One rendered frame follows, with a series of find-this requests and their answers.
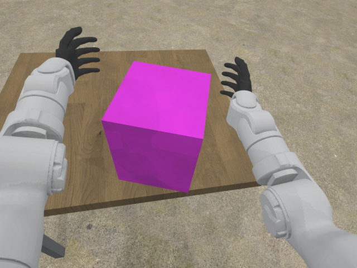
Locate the robot left forearm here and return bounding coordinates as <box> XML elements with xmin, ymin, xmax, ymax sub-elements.
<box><xmin>0</xmin><ymin>58</ymin><xmax>75</xmax><ymax>143</ymax></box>

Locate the left robot upper arm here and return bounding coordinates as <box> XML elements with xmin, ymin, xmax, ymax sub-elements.
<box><xmin>0</xmin><ymin>136</ymin><xmax>67</xmax><ymax>268</ymax></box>

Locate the robot right forearm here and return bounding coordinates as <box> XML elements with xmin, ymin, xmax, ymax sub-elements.
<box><xmin>226</xmin><ymin>90</ymin><xmax>333</xmax><ymax>220</ymax></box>

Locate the robot left hand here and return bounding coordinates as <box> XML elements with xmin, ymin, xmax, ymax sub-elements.
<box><xmin>56</xmin><ymin>27</ymin><xmax>100</xmax><ymax>80</ymax></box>

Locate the robot right hand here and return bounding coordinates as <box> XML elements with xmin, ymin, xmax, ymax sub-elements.
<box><xmin>220</xmin><ymin>57</ymin><xmax>252</xmax><ymax>98</ymax></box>

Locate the right robot upper arm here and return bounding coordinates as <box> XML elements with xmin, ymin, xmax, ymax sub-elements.
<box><xmin>260</xmin><ymin>179</ymin><xmax>357</xmax><ymax>268</ymax></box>

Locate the table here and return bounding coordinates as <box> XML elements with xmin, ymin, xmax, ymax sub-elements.
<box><xmin>0</xmin><ymin>49</ymin><xmax>261</xmax><ymax>259</ymax></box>

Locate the carton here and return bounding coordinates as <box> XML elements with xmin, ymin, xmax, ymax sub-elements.
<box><xmin>102</xmin><ymin>61</ymin><xmax>211</xmax><ymax>193</ymax></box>

